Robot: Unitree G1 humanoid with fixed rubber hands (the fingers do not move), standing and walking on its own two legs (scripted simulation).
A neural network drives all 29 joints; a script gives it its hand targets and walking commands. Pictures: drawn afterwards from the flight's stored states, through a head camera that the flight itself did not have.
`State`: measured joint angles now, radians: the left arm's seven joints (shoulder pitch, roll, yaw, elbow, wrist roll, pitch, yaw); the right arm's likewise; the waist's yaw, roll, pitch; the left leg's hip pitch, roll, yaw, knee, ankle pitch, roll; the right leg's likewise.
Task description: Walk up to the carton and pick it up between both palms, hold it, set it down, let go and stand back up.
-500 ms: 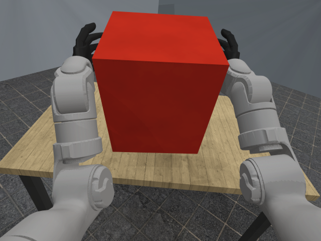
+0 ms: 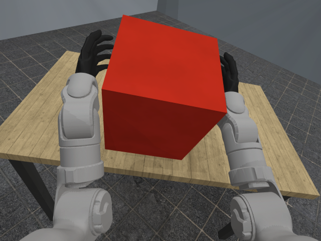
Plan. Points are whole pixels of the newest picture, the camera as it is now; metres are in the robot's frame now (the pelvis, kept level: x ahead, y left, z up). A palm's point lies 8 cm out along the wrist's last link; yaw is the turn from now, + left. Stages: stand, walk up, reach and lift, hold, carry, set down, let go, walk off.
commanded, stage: set down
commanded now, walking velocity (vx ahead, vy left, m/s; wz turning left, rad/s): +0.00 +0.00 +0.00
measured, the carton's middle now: (156, 98) +0.40 +0.00 +0.18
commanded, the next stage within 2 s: none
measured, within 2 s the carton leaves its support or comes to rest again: neither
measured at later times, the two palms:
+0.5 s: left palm (94, 70) +0.39 +0.14 +0.24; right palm (228, 91) +0.38 -0.16 +0.23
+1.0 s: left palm (105, 82) +0.41 +0.12 +0.20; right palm (228, 98) +0.39 -0.18 +0.20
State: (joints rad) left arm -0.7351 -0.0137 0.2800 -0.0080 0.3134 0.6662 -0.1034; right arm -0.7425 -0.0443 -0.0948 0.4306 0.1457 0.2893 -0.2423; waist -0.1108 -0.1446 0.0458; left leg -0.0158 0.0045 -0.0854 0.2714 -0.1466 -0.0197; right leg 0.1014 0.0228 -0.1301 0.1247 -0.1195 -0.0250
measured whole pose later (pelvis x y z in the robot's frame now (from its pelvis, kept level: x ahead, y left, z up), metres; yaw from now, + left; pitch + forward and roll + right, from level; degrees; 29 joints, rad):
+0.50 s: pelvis +0.00 +0.01 +0.00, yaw -1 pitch -7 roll -1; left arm -0.80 -0.04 0.31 0.13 0.33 0.64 -0.08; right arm -0.80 -0.07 -0.15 0.54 0.11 0.28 -0.20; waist -0.10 -0.11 0.06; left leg -0.01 -0.01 -0.07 0.28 -0.15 0.00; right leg 0.09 0.01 -0.11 0.15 -0.13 -0.01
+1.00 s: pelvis +0.01 +0.00 +0.00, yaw +0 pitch -4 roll +0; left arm -0.76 -0.04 0.32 0.33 0.31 0.48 -0.07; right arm -0.78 -0.04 -0.20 0.67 0.01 0.14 -0.17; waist -0.11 -0.09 0.02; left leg -0.03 0.00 -0.08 0.25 -0.14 -0.01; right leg 0.06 0.01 -0.13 0.16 -0.15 -0.02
